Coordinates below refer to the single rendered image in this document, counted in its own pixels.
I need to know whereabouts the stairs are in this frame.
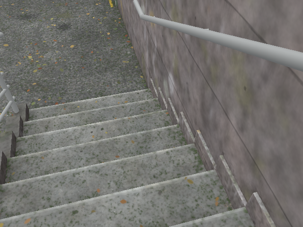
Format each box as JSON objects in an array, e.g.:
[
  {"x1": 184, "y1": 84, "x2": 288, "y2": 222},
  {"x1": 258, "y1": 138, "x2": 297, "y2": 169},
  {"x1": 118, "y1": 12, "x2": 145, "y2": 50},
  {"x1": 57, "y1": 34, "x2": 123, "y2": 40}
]
[{"x1": 0, "y1": 88, "x2": 255, "y2": 227}]

